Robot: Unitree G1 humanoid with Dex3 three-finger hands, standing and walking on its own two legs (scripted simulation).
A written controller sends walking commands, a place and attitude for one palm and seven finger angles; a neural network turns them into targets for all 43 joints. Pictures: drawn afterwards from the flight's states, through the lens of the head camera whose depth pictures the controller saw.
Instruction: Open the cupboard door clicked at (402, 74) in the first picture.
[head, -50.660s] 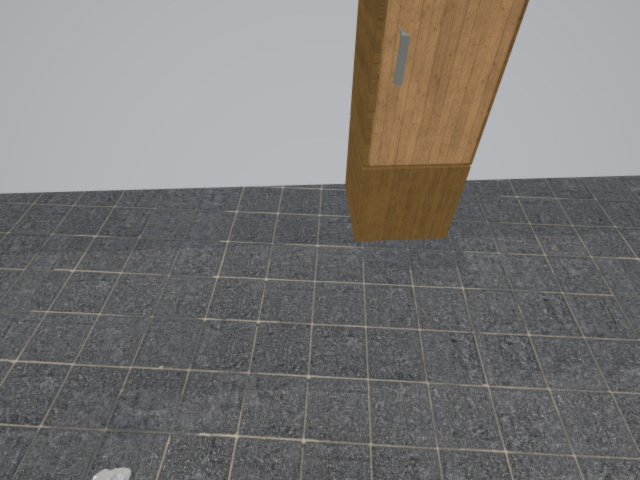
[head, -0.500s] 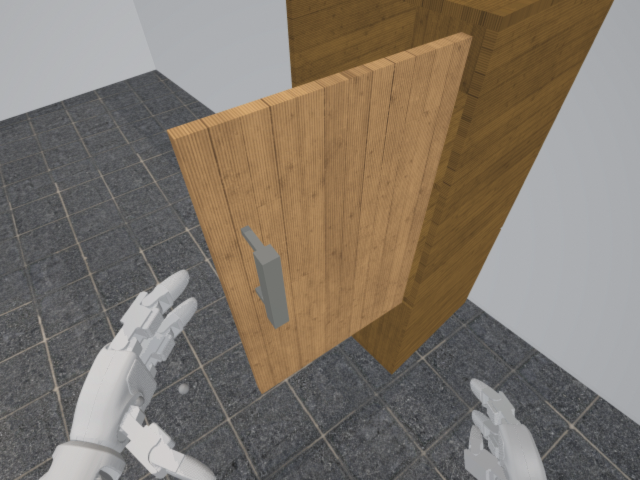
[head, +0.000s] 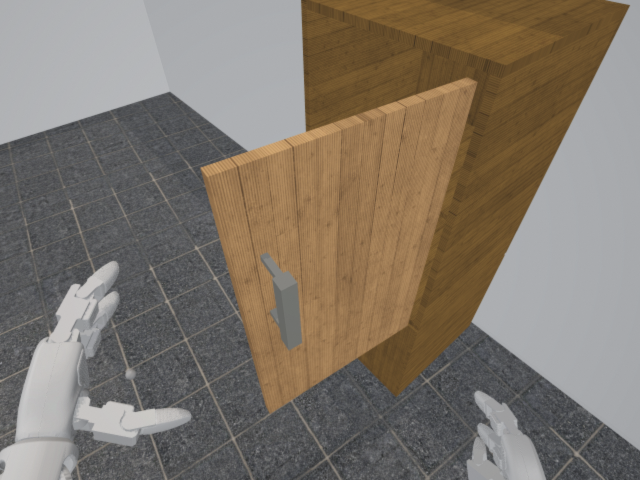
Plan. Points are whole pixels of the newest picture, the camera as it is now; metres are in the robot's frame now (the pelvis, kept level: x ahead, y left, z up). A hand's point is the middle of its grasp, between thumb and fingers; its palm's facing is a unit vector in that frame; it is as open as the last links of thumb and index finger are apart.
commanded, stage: draw the hand back to the body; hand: left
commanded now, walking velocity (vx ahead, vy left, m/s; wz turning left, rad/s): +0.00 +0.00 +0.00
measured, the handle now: (280, 302) +0.32 +0.09 +0.06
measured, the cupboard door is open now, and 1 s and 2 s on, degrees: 83 83 83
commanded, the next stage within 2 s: step back with the hand held close in 0.88 s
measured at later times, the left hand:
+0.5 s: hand (73, 319) +0.21 +0.26 +0.17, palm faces +0.44 -0.79 -0.43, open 9.1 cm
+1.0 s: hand (67, 330) +0.19 +0.26 +0.17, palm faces +0.46 -0.79 -0.40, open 7.4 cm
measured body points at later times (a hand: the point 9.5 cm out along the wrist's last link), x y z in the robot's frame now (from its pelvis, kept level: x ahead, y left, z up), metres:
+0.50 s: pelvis +0.02 +0.00 +0.02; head +0.00 -0.01 +0.47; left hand +0.18 +0.30 +0.19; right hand +0.21 -0.22 -0.06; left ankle -0.05 +0.10 -0.72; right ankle +0.04 -0.13 -0.72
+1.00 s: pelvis +0.00 -0.01 +0.02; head -0.02 -0.02 +0.47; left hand +0.16 +0.30 +0.20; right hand +0.18 -0.23 -0.06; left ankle -0.05 +0.10 -0.72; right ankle +0.04 -0.13 -0.72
